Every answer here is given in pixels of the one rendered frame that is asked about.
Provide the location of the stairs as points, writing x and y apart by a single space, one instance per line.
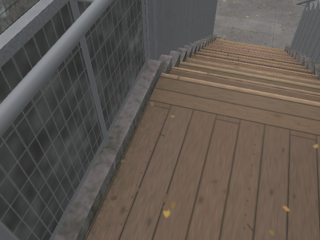
253 67

